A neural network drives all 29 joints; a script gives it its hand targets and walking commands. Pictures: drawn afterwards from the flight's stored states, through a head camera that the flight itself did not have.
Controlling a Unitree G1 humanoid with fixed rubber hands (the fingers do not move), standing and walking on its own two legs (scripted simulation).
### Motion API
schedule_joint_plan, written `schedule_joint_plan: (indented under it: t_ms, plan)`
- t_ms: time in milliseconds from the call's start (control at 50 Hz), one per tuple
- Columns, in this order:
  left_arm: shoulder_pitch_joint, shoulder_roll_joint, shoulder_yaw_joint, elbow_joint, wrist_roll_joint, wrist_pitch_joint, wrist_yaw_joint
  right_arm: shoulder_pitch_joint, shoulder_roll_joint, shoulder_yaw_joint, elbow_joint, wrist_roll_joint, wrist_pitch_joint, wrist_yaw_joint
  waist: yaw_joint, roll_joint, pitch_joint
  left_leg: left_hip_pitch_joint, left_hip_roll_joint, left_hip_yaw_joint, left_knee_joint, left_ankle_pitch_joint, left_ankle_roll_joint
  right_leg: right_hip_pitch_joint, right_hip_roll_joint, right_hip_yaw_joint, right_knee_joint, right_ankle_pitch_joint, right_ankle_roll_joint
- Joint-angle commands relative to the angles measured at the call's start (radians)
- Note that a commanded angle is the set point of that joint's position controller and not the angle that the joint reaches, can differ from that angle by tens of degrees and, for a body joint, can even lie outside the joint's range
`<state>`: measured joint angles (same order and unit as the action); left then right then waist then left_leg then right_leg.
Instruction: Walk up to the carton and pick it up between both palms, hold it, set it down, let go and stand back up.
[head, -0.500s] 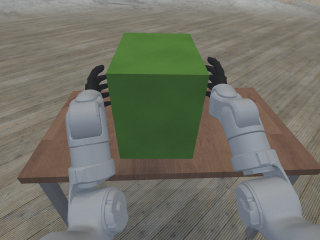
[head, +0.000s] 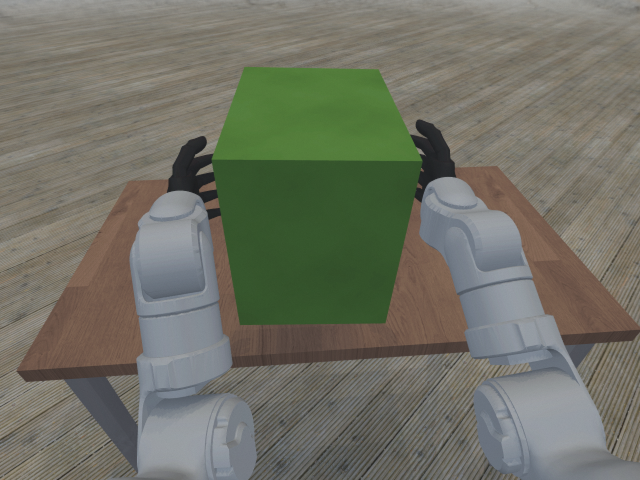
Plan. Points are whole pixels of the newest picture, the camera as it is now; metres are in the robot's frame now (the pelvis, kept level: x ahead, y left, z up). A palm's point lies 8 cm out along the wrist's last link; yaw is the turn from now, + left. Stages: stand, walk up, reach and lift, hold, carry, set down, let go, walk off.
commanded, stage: hold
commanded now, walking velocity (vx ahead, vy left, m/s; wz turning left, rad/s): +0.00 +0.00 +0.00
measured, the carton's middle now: (312, 190) +0.44 +0.01 +0.20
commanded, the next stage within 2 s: none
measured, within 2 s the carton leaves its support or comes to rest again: neither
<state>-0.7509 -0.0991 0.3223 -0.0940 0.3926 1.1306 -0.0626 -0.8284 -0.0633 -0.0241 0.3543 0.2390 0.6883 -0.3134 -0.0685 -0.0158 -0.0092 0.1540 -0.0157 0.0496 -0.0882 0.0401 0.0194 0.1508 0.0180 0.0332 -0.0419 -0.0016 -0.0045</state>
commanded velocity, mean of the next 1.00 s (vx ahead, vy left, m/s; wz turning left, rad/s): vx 0.00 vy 0.00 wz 0.00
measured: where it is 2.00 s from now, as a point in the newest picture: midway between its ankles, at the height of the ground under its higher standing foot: outside the picture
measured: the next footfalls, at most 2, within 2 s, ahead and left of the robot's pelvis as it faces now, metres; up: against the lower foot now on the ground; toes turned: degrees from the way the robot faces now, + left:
none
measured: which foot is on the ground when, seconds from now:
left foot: down 0.00-1.00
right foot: down 0.00-1.00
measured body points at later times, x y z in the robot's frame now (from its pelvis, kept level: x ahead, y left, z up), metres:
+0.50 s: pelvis +0.00 -0.01 +0.00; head -0.06 -0.02 +0.45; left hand +0.35 +0.14 +0.25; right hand +0.38 -0.14 +0.24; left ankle +0.01 +0.10 -0.76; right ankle +0.00 -0.11 -0.76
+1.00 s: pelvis -0.01 -0.01 +0.00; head -0.06 +0.00 +0.45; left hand +0.35 +0.15 +0.24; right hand +0.37 -0.13 +0.25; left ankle +0.01 +0.10 -0.76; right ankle +0.00 -0.11 -0.76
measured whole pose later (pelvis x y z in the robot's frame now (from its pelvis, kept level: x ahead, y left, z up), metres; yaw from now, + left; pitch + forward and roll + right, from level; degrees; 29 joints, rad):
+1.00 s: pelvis -0.01 -0.01 +0.00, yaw +0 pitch -7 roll +0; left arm -0.73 -0.09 0.33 -0.07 0.39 1.10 -0.07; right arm -0.81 -0.03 -0.02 0.34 0.25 0.69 -0.37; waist -0.06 -0.02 -0.02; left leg 0.16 0.00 0.04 -0.09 0.05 0.01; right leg 0.16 0.03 0.03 -0.03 0.00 -0.02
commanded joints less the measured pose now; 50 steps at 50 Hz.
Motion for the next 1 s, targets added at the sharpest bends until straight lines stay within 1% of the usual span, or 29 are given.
schedule_joint_plan:
  t_ms: [0, 60, 100, 120, 140, 200, 240, 260, 320, 380, 400, 440, 500, 520, 540, 580, 600, 620, 660, 680, 700, 740, 780, 800, 840, 880, 920, 940, 980]
  plan:
    - [-0.503, -0.342, -0.313, -0.114, -0.203, -0.038, -0.145, -0.523, 0.371, 0.252, -0.238, 0.116, -0.03, 0.083, -0.002, 0.023, -0.348, 0.166, 0.037, -0.039, 0.075, 0.307, -0.036, 0.06, 0.011, 0.02, 0.043, 0.223, 0.043]
    - [-0.492, -0.321, -0.308, -0.119, -0.204, -0.02, -0.15, -0.49, 0.364, 0.253, -0.203, 0.127, -0.014, 0.072, 0.006, 0.017, -0.302, 0.164, 0.026, -0.029, 0.084, 0.311, -0.043, 0.057, 0.009, 0.017, 0.04, 0.233, 0.049]
    - [-0.487, -0.316, -0.291, -0.105, -0.187, -0.01, -0.156, -0.485, 0.36, 0.253, -0.195, 0.125, -0.01, 0.067, 0.01, 0.038, -0.262, 0.158, 0.024, -0.02, 0.074, 0.271, -0.039, 0.043, 0.006, 0.016, 0.038, 0.209, 0.053]
    - [-0.487, -0.3, -0.284, -0.095, -0.187, -0.009, -0.158, -0.483, 0.35, 0.246, -0.185, 0.124, -0.01, 0.065, 0.015, 0.008, -0.264, 0.151, 0.03, -0.03, 0.073, 0.254, -0.035, 0.048, 0.01, 0.01, 0.042, 0.184, 0.053]
    - [-0.498, -0.301, -0.295, -0.103, -0.195, -0.012, -0.162, -0.479, 0.364, 0.252, -0.178, 0.13, -0.009, 0.062, 0.01, 0.008, -0.263, 0.143, 0.029, -0.025, 0.068, 0.233, -0.024, 0.038, 0.004, 0.017, 0.042, 0.175, 0.054]
    - [-0.524, -0.319, -0.316, -0.117, -0.205, -0.028, -0.161, -0.498, 0.39, 0.258, -0.224, 0.143, -0.019, 0.057, 0.005, 0.049, -0.283, 0.134, 0.03, -0.025, 0.07, 0.231, -0.024, 0.051, 0.002, 0.021, 0.051, 0.176, 0.056]
    - [-0.552, -0.331, -0.34, -0.141, -0.226, -0.046, -0.156, -0.526, 0.402, 0.26, -0.235, 0.152, -0.023, 0.057, 0.011, 0.055, -0.314, 0.116, 0.029, -0.026, 0.071, 0.229, -0.025, 0.06, -0.003, 0.021, 0.049, 0.183, 0.046]
    - [-0.547, -0.337, -0.341, -0.137, -0.226, -0.046, -0.155, -0.52, 0.408, 0.258, -0.244, 0.15, -0.024, 0.055, 0.001, 0.056, -0.314, 0.135, 0.027, -0.03, 0.071, 0.231, -0.023, 0.044, -0.006, 0.031, 0.055, 0.189, 0.051]
    - [-0.529, -0.315, -0.315, -0.095, -0.215, -0.046, -0.158, -0.499, 0.382, 0.24, -0.21, 0.118, -0.012, 0.047, -0.011, 0.037, -0.299, 0.148, 0.033, -0.032, 0.064, 0.209, -0.014, 0.041, -0.006, 0.022, 0.044, 0.151, 0.061]
    - [-0.526, -0.305, -0.279, -0.072, -0.192, -0.049, -0.17, -0.461, 0.376, 0.232, -0.145, 0.099, -0.003, 0.044, -0.008, 0.0, -0.26, 0.115, 0.033, -0.028, 0.049, 0.15, -0.008, 0.056, -0.005, 0.015, 0.044, 0.133, 0.059]
    - [-0.521, -0.301, -0.277, -0.055, -0.193, -0.05, -0.176, -0.464, 0.377, 0.237, -0.153, 0.095, -0.005, 0.044, -0.004, 0.009, -0.248, 0.104, 0.031, -0.03, 0.042, 0.136, -0.004, 0.054, -0.002, 0.008, 0.04, 0.119, 0.066]
    - [-0.517, -0.296, -0.257, -0.029, -0.185, -0.054, -0.184, -0.467, 0.37, 0.229, -0.145, 0.092, -0.001, 0.042, 0.004, -0.029, -0.225, 0.082, 0.032, -0.03, 0.039, 0.121, 0.003, 0.048, -0.005, 0.01, 0.041, 0.105, 0.062]
    - [-0.523, -0.306, -0.254, -0.034, -0.187, -0.061, -0.193, -0.485, 0.387, 0.227, -0.187, 0.103, -0.005, 0.038, 0.012, -0.01, -0.253, 0.076, 0.031, -0.029, 0.029, 0.147, 0.008, 0.068, -0.011, 0.023, 0.049, 0.161, 0.069]
    - [-0.516, -0.307, -0.253, -0.038, -0.189, -0.067, -0.19, -0.495, 0.399, 0.24, -0.196, 0.111, -0.009, 0.039, 0.02, -0.014, -0.281, 0.09, 0.033, -0.032, 0.03, 0.159, 0.013, 0.073, -0.007, 0.017, 0.046, 0.169, 0.065]
    - [-0.518, -0.314, -0.271, -0.056, -0.196, -0.073, -0.187, -0.492, 0.404, 0.249, -0.205, 0.118, -0.013, 0.04, 0.01, 0.007, -0.292, 0.096, 0.031, -0.032, 0.033, 0.156, 0.013, 0.069, -0.006, 0.022, 0.044, 0.157, 0.066]
    - [-0.545, -0.321, -0.291, -0.086, -0.207, -0.08, -0.178, -0.506, 0.407, 0.26, -0.223, 0.127, -0.02, 0.04, 0.007, 0.01, -0.31, 0.107, 0.029, -0.033, 0.036, 0.169, 0.003, 0.051, -0.007, 0.021, 0.049, 0.156, 0.058]
    - [-0.552, -0.326, -0.304, -0.083, -0.21, -0.082, -0.173, -0.521, 0.407, 0.264, -0.232, 0.124, -0.026, 0.042, 0.015, 0.022, -0.307, 0.107, 0.033, -0.035, 0.042, 0.17, 0.006, 0.04, -0.012, 0.026, 0.052, 0.143, 0.054]
    - [-0.558, -0.325, -0.302, -0.097, -0.206, -0.083, -0.166, -0.514, 0.41, 0.267, -0.222, 0.122, -0.026, 0.042, 0.014, 0.0, -0.302, 0.116, 0.035, -0.032, 0.041, 0.16, 0.002, 0.034, -0.01, 0.017, 0.045, 0.128, 0.053]
    - [-0.544, -0.331, -0.291, -0.064, -0.201, -0.079, -0.159, -0.525, 0.421, 0.267, -0.217, 0.123, -0.026, 0.044, 0.021, 0.016, -0.297, 0.106, 0.04, -0.038, 0.042, 0.145, 0.011, 0.029, -0.014, 0.018, 0.049, 0.123, 0.063]
    - [-0.547, -0.328, -0.286, -0.062, -0.202, -0.08, -0.157, -0.513, 0.414, 0.264, -0.187, 0.116, -0.025, 0.045, 0.024, 0.003, -0.291, 0.095, 0.039, -0.034, 0.043, 0.137, 0.011, 0.032, -0.01, 0.017, 0.052, 0.117, 0.062]
    - [-0.542, -0.319, -0.29, -0.055, -0.202, -0.079, -0.154, -0.496, 0.405, 0.257, -0.172, 0.114, -0.025, 0.048, 0.013, 0.006, -0.277, 0.103, 0.038, -0.029, 0.039, 0.125, 0.014, 0.027, -0.008, 0.017, 0.046, 0.104, 0.061]
    - [-0.523, -0.313, -0.279, -0.025, -0.198, -0.078, -0.155, -0.489, 0.402, 0.242, -0.158, 0.103, -0.026, 0.047, 0.017, 0.024, -0.268, 0.098, 0.037, -0.029, 0.045, 0.113, 0.02, 0.019, -0.018, 0.026, 0.041, 0.074, 0.059]
    - [-0.53, -0.314, -0.274, -0.029, -0.192, -0.082, -0.16, -0.486, 0.397, 0.242, -0.148, 0.101, -0.022, 0.042, 0.009, -0.001, -0.273, 0.107, 0.035, -0.032, 0.047, 0.113, 0.021, 0.017, -0.014, 0.018, 0.041, 0.075, 0.064]
    - [-0.535, -0.309, -0.262, -0.039, -0.194, -0.082, -0.16, -0.475, 0.403, 0.243, -0.142, 0.103, -0.021, 0.041, 0.016, 0.0, -0.271, 0.109, 0.043, -0.031, 0.041, 0.122, 0.016, 0.024, -0.014, 0.018, 0.044, 0.094, 0.066]
    - [-0.529, -0.318, -0.275, -0.03, -0.197, -0.081, -0.166, -0.478, 0.392, 0.234, -0.157, 0.099, -0.022, 0.042, 0.006, 0.021, -0.283, 0.116, 0.033, -0.024, 0.05, 0.118, 0.006, 0.018, -0.008, 0.021, 0.038, 0.072, 0.054]
    - [-0.534, -0.333, -0.299, -0.058, -0.209, -0.083, -0.166, -0.499, 0.393, 0.237, -0.181, 0.105, -0.028, 0.042, -0.002, 0.021, -0.283, 0.116, 0.035, -0.03, 0.051, 0.153, -0.003, 0.004, -0.005, 0.012, 0.04, 0.113, 0.052]
    - [-0.542, -0.332, -0.304, -0.08, -0.212, -0.081, -0.164, -0.491, 0.392, 0.239, -0.187, 0.105, -0.028, 0.042, 0.0, 0.026, -0.289, 0.115, 0.036, -0.035, 0.052, 0.159, -0.005, 0.012, -0.002, 0.011, 0.041, 0.109, 0.048]
    - [-0.551, -0.34, -0.31, -0.08, -0.215, -0.079, -0.163, -0.514, 0.4, 0.232, -0.201, 0.106, -0.031, 0.044, 0.004, 0.051, -0.296, 0.111, 0.037, -0.034, 0.059, 0.16, -0.013, 0.004, -0.004, 0.011, 0.036, 0.097, 0.043]
    - [-0.541, -0.336, -0.308, -0.086, -0.211, -0.072, -0.158, -0.512, 0.38, 0.224, -0.188, 0.101, -0.03, 0.049, -0.004, 0.045, -0.301, 0.139, 0.042, -0.042, 0.057, 0.169, -0.017, -0.009, -0.001, 0.009, 0.034, 0.104, 0.041]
